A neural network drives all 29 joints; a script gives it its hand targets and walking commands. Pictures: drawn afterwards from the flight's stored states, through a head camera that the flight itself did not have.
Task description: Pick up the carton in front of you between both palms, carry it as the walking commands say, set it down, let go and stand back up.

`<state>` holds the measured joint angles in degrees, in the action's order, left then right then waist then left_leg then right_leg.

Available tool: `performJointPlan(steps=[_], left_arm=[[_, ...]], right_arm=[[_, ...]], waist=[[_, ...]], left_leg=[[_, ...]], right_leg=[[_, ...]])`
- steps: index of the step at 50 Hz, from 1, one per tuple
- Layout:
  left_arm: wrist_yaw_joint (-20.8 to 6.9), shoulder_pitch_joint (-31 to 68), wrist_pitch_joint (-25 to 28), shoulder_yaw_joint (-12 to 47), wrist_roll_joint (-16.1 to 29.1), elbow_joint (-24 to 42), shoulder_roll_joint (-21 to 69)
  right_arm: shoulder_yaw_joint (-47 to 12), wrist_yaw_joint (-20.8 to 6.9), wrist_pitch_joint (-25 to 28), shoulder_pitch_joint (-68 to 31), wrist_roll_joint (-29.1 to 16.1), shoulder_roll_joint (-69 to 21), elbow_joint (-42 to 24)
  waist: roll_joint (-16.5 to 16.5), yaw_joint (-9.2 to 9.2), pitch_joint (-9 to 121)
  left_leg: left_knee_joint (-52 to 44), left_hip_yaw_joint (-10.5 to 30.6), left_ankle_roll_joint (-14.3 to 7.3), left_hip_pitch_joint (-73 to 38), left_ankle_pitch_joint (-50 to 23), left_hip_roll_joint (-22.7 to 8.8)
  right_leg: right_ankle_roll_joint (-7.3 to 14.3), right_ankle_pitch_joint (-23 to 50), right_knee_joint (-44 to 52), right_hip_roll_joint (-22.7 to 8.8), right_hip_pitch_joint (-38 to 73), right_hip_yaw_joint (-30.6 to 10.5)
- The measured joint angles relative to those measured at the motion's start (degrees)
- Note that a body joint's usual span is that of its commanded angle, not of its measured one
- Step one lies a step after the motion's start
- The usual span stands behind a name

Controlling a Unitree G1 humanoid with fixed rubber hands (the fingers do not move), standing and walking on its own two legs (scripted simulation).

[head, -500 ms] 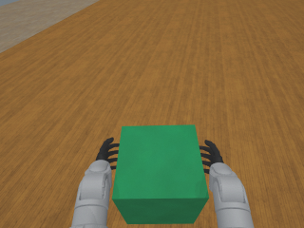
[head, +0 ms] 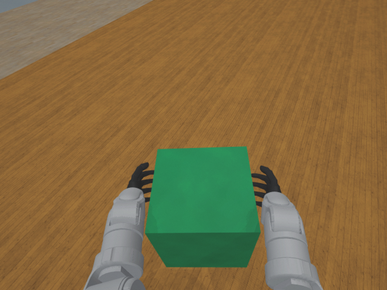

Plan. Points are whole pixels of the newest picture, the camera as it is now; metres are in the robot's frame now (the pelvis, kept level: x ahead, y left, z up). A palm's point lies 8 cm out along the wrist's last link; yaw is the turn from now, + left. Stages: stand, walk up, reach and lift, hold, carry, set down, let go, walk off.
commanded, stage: set down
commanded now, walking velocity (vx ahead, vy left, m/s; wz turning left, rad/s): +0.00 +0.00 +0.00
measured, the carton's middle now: (203, 210) +0.34 -0.02 -0.07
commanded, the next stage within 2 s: none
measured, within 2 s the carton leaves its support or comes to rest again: neither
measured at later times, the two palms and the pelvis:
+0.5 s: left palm (158, 214) +0.39 +0.12 -0.18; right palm (259, 222) +0.36 -0.18 -0.19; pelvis -0.04 -0.02 -0.11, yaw +1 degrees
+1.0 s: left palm (173, 226) +0.42 +0.09 -0.33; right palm (258, 231) +0.39 -0.21 -0.34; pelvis -0.05 +0.00 -0.23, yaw +4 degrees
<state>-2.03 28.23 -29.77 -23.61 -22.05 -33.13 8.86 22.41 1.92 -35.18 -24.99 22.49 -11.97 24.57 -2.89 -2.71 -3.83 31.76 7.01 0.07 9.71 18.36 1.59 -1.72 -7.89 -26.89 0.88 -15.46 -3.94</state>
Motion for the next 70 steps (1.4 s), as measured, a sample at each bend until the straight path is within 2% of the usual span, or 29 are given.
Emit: performJointPlan(steps=[4,8,14,18,21,24,32,40,51,70], left_arm=[[-1.2,6.0,4.4,-5.1,-4.2,-5.3,-0.3],[-1.5,8.7,9.8,-7.0,-5.4,-6.7,-0.9],[-0.8,10.7,18.2,-4.6,-0.4,-5.8,-3.0],[-0.1,11.7,20.2,-1.9,4.9,-3.5,-4.0],[0.6,12.3,20.1,-0.4,8.4,-1.7,-4.5],[1.0,13.5,19.0,-0.4,10.1,-1.0,-4.4],[2.8,17.0,16.1,-2.4,9.3,-3.7,-3.4],[6.1,19.8,17.2,-0.7,9.9,-6.6,-3.7],[10.0,26.2,18.2,2.3,12.9,-8.5,-5.2],[12.2,41.8,17.7,1.6,14.5,-15.4,-9.3]], right_arm=[[4.4,0.1,4.4,-4.1,2.3,-1.0,3.3],[6.1,0.2,10.4,-6.7,3.0,-1.2,5.1],[4.0,2.3,20.1,-8.2,-0.4,-0.3,4.8],[1.6,3.4,23.0,-8.7,-4.8,1.2,2.5],[0.5,3.7,23.0,-9.2,-7.0,1.9,0.4],[0.5,3.5,22.0,-10.4,-7.7,2.6,-0.4],[2.7,1.7,19.0,-14.7,-6.3,5.1,3.6],[3.2,0.5,20.3,-18.8,-7.2,8.9,8.9],[3.4,-0.3,21.5,-26.2,-10.9,13.9,12.9],[3.9,-0.6,20.3,-40.8,-11.2,20.4,19.1]], waist=[[0.2,0.67,-0.8],[0.5,1.44,-1.2],[1.1,1.87,-0.8],[1.0,1.95,1.8],[0.6,1.73,4.9],[0.1,1.58,8.3],[-0.9,1.1,15.1],[-1.0,-0.35,17.7],[-0.9,-2.12,14.4],[-2.3,-3.58,4.0]], left_leg=[[4.5,0.5,0.6,7.4,1.1,-0.2],[9.6,0.6,1.3,18.0,1.9,0.2],[18.5,0.7,2.4,37.5,3.2,1.3],[24.9,0.4,3.4,50.2,4.5,2.3],[29.9,0.1,3.6,58.2,6.0,3.1],[34.5,-0.3,3.5,64.6,7.6,3.8],[43.7,-0.9,3.0,76.1,11.1,5.1],[51.4,-1.4,2.9,86.4,13.3,6.5],[62.8,-2.1,3.6,98.4,15.6,8.3],[78.0,-2.9,6.1,112.5,16.9,10.7]], right_leg=[[0.7,-0.9,-4.7,0.9,-7.6,0.0],[1.1,-1.7,-10.2,1.3,-18.5,-0.2],[1.2,-2.6,-19.0,1.7,-38.2,-0.7],[0.8,-3.7,-25.6,1.7,-51.1,-1.2],[0.4,-5.2,-30.7,1.7,-59.3,-1.6],[0.0,-6.7,-35.3,1.7,-65.8,-2.0],[-1.1,-10.0,-44.0,1.9,-77.3,-2.7],[-2.0,-12.2,-51.7,1.9,-87.6,-3.4],[-3.0,-14.0,-62.9,2.5,-99.6,-4.2],[-3.7,-14.2,-78.1,4.0,-114.2,-5.0]])
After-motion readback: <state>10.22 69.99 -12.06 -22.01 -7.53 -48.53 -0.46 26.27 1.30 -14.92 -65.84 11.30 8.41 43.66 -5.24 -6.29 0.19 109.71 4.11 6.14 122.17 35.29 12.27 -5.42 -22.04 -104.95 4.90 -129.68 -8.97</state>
